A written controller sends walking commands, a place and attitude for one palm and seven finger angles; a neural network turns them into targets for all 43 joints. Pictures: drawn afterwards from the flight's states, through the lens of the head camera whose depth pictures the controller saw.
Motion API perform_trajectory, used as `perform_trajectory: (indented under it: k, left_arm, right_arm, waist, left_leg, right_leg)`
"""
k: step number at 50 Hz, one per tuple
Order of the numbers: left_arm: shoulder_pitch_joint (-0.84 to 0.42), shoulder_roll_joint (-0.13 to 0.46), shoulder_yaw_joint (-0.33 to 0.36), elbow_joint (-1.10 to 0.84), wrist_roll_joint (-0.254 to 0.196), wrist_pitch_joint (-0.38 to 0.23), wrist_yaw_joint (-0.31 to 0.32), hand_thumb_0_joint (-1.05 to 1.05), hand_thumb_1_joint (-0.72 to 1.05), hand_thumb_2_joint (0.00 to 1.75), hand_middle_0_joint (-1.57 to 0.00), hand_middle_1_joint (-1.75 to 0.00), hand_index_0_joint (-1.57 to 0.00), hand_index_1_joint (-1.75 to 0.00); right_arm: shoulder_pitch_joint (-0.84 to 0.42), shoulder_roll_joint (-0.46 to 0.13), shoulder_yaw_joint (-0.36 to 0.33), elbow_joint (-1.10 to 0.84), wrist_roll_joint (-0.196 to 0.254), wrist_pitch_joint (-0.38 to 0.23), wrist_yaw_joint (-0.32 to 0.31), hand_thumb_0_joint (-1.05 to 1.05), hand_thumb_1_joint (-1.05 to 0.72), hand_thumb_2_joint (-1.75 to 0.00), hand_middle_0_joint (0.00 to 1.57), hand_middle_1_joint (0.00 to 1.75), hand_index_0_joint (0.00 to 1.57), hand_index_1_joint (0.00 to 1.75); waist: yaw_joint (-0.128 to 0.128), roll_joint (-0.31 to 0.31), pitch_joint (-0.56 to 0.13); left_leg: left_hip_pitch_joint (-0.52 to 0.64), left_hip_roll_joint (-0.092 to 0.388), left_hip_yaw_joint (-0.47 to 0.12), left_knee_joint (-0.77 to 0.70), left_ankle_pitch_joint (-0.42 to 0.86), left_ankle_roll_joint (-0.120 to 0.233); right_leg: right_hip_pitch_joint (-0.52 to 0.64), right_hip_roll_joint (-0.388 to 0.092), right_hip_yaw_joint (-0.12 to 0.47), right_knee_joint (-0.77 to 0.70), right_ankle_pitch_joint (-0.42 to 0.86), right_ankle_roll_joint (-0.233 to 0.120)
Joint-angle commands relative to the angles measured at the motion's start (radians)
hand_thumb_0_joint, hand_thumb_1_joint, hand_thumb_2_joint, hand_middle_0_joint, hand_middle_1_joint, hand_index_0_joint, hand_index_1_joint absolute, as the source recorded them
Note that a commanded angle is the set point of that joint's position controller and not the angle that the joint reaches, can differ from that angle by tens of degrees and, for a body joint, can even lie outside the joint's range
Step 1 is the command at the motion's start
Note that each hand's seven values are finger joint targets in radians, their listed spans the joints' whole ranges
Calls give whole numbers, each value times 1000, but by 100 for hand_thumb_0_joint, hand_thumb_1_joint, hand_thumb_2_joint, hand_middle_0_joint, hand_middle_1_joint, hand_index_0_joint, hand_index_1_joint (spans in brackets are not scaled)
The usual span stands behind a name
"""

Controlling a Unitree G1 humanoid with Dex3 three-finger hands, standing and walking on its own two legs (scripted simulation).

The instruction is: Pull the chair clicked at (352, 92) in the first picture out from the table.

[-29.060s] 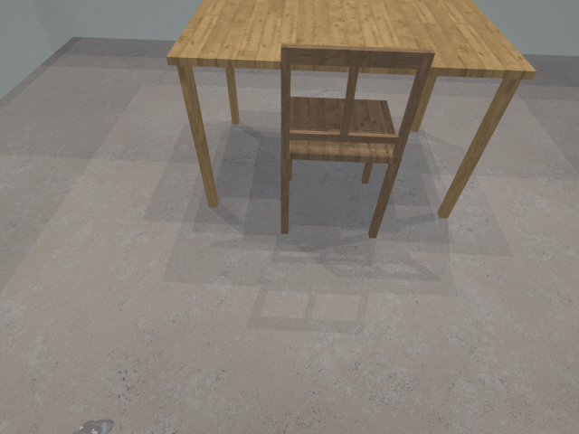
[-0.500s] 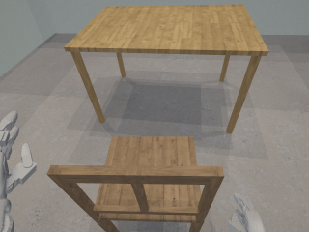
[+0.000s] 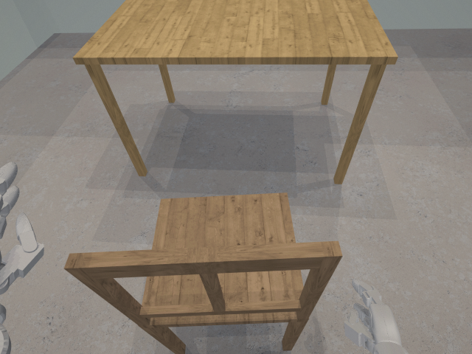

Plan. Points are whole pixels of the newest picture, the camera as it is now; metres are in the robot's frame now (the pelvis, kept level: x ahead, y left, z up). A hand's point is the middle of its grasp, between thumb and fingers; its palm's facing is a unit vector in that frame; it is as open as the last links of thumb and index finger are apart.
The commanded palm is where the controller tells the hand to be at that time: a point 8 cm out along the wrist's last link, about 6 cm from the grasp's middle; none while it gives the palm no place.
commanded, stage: step back with the hand held close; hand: left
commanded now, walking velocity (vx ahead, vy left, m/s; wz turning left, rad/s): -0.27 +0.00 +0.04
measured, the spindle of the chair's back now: (214, 290) +0.25 +0.08 -0.11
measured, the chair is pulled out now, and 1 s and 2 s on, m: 0.70 0.70 0.70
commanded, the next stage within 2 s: stop stepping back and stand still in 1.40 s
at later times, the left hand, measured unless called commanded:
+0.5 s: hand (6, 322) +0.12 +0.26 +0.15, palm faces +0.46 -0.75 -0.48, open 7.4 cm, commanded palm +0.06 +0.30 +0.17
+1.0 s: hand out of the picture +0.08 +0.27 +0.16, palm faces +0.48 -0.71 -0.52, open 7.4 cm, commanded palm +0.01 +0.30 +0.17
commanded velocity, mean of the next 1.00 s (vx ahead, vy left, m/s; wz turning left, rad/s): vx -0.32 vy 0.00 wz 0.02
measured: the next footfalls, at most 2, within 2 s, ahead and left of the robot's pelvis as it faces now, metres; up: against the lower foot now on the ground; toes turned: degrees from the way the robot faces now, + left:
right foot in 1.02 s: -0.05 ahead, -0.14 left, +0.00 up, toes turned +3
left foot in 1.26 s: -0.09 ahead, +0.11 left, +0.00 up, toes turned +2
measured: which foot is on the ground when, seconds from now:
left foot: down 0.00-1.00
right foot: down 0.00-0.88, up 0.90-1.00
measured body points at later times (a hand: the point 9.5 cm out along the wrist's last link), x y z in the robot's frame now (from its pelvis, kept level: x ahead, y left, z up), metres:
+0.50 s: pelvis -0.07 +0.00 -0.01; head -0.06 -0.01 +0.44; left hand +0.09 +0.30 +0.17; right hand +0.10 -0.25 -0.10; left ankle -0.04 +0.11 -0.74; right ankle +0.00 -0.14 -0.74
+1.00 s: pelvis -0.11 -0.01 -0.02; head -0.08 +0.01 +0.43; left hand +0.05 +0.31 +0.19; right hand +0.07 -0.24 -0.10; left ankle -0.04 +0.11 -0.74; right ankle -0.08 -0.14 -0.74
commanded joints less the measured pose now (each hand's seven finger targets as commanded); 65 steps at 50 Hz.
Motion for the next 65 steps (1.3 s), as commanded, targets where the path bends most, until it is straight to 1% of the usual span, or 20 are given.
perform_trajectory:
  k: [1,9,16,21,25,28,31,38,41,44,46,50,52,54,57,59,61,62,64,65]
  left_arm:
    - [75,204,139,-248,11,-64,22,0,90,90,-20,-30,-20,-30]
    - [127,222,173,-262,-5,-74,40,0,90,90,-20,-30,-20,-30]
    - [61,216,139,-243,6,-73,59,0,90,90,-20,-30,-20,-30]
    - [23,243,155,-305,16,-94,76,0,90,90,-20,-30,-20,-30]
    - [25,230,169,-312,33,-115,79,0,90,90,-20,-30,-20,-30]
    - [57,227,172,-295,29,-124,74,0,90,90,-20,-30,-20,-30]
    - [25,222,174,-280,40,-136,66,0,90,90,-20,-30,-20,-30]
    - [-21,239,155,-318,20,-128,76,0,90,90,-20,-30,-20,-30]
    - [16,265,193,-360,19,-134,79,0,90,90,-20,-30,-20,-30]
    - [47,246,216,-407,36,-155,78,0,90,90,-20,-30,-20,-30]
    - [61,252,231,-395,29,-169,66,0,90,90,-20,-30,-20,-30]
    - [71,239,215,-331,10,-186,40,0,90,90,-20,-30,-20,-30]
    - [40,245,200,-339,16,-199,31,0,90,90,-20,-30,-20,-30]
    - [37,247,178,-373,-5,-198,22,0,90,90,-20,-30,-20,-30]
    - [53,291,218,-366,-11,-186,44,0,90,90,-20,-30,-20,-30]
    - [53,276,224,-368,0,-178,47,0,90,90,-20,-30,-20,-30]
    - [96,270,240,-339,10,-182,52,0,90,90,-20,-30,-20,-30]
    - [118,282,256,-363,11,-196,52,0,90,90,-20,-30,-20,-30]
    - [158,269,243,-388,5,-217,36,0,90,90,-20,-30,-20,-30]
    - [144,267,235,-430,-2,-221,28,0,90,90,-20,-30,-20,-30]
  right_arm:
    - [-63,-106,-59,-167,-2,-11,-16,0,-90,-90,20,30,20,30]
    - [-50,-96,-75,-166,10,-12,-31,0,-90,-90,20,30,20,30]
    - [-21,-103,-73,-158,8,-26,-34,0,-90,-90,20,30,20,30]
    - [-18,-114,-59,-167,5,-46,-38,0,-90,-90,20,30,20,30]
    - [-18,-123,-55,-187,8,-73,-45,0,-90,-90,20,30,20,30]
    - [-4,-116,-56,-182,8,-92,-40,0,-90,-90,20,30,20,30]
    - [9,-122,-63,-179,1,-108,-29,0,-90,-90,20,30,20,30]
    - [25,-113,-55,-126,-13,-93,-1,0,-90,-90,20,30,20,30]
    - [1,-116,-59,-137,-12,-78,-3,0,-90,-90,20,30,20,30]
    - [-22,-136,-67,-172,-7,-94,-13,0,-90,-90,20,30,20,30]
    - [-12,-121,-81,-172,-2,-114,-15,0,-90,-90,20,30,20,30]
    - [-1,-116,-70,-124,-15,-140,-6,0,-90,-90,20,30,20,30]
    - [16,-122,-73,-92,-20,-148,-5,0,-90,-90,20,30,20,30]
    - [8,-114,-88,-113,-8,-154,0,0,-90,-90,20,30,20,30]
    - [-2,-88,-89,-93,-15,-118,14,0,-90,-90,20,30,20,30]
    - [-39,-58,-66,-115,-19,-95,12,0,-90,-90,20,30,20,30]
    - [-43,-70,-64,-106,-18,-82,-7,0,-90,-90,20,30,20,30]
    - [-61,-101,-86,-111,-15,-84,-14,0,-90,-90,20,30,20,30]
    - [-22,-83,-99,-119,-32,-109,2,0,-90,-90,20,30,20,30]
    - [-7,-81,-94,-106,-53,-127,7,0,-90,-90,20,30,20,30]
  waist:
    - [-19,-9,-220]
    - [-24,-7,-206]
    - [-35,-136,-142]
    - [-33,-77,-98]
    - [-28,104,-85]
    - [-28,89,-107]
    - [-28,46,-60]
    - [-45,-163,-146]
    - [-42,-107,-160]
    - [-43,212,-144]
    - [-39,158,-153]
    - [-33,89,-97]
    - [-39,45,-142]
    - [-35,-123,-235]
    - [-39,-187,-211]
    - [-50,-215,-154]
    - [-55,-147,-166]
    - [-46,0,-180]
    - [-41,196,-282]
    - [-43,237,-288]
  left_leg:
    - [23,117,-75,-17,539,16]
    - [-65,132,-97,0,442,21]
    - [-149,58,-82,95,-2,15]
    - [-213,76,-125,33,-191,31]
    - [-494,163,-208,-151,-363,78]
    - [-485,145,-187,-107,-279,71]
    - [-581,135,-162,-69,-423,72]
    - [-191,18,-84,280,-181,13]
    - [-228,60,-152,139,-222,35]
    - [-580,236,-312,-167,-423,111]
    - [-585,268,-306,-151,-283,118]
    - [-385,223,-258,-6,-22,96]
    - [-271,173,-195,86,163,58]
    - [-165,72,-98,257,99,3]
    - [-175,-12,-69,541,-118,-35]
    - [-257,13,-111,377,-158,-23]
    - [-194,43,-96,27,128,2]
    - [-167,169,-226,-91,403,49]
    - [-1,335,-305,-43,875,127]
    - [-21,352,-314,-43,854,136]
  right_leg:
    - [97,-73,39,37,416,-48]
    - [51,-79,38,74,304,-48]
    - [-87,-138,140,-57,108,-75]
    - [-164,-112,124,-75,-201,-68]
    - [82,-10,36,140,-119,-15]
    - [112,-15,42,151,15,-17]
    - [97,-20,99,120,-124,-19]
    - [-256,-188,225,-118,-169,-122]
    - [-230,-130,162,-44,-199,-81]
    - [59,34,33,320,-136,-9]
    - [82,47,34,417,-107,-7]
    - [-62,32,36,155,-61,-22]
    - [-71,1,81,69,179,-37]
    - [-148,-109,223,12,255,-108]
    - [-247,-310,363,-117,226,-233]
    - [-148,-265,255,-34,409,-196]
    - [-77,-140,140,104,450,-94]
    - [-73,-31,77,216,330,-35]
    - [-220,39,52,466,-259,-13]
    - [-222,48,78,563,-332,-10]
